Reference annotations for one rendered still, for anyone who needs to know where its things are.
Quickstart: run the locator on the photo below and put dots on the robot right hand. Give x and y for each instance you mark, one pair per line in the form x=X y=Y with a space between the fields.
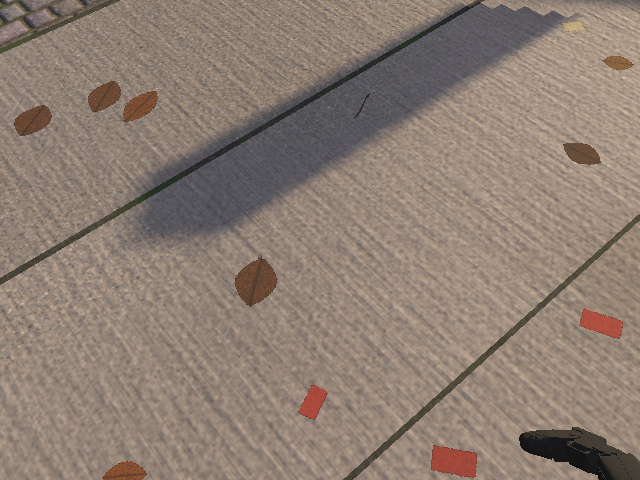
x=584 y=450

